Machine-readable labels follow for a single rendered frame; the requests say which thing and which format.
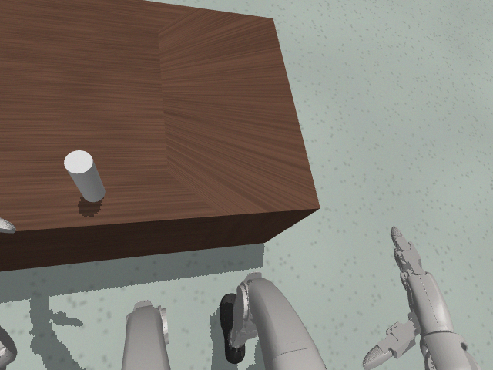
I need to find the can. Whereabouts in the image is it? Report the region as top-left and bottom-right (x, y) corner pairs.
(64, 150), (106, 202)

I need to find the right robot hand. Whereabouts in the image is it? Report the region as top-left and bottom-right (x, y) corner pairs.
(363, 226), (455, 370)

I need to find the right robot arm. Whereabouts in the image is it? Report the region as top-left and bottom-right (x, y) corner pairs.
(420, 331), (481, 370)

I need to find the left robot hand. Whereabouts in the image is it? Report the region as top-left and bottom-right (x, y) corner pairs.
(0, 218), (16, 233)

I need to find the right robot foot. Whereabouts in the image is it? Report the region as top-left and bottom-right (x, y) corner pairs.
(220, 294), (245, 364)

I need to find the left robot arm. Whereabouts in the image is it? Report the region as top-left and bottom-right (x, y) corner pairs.
(0, 326), (17, 370)

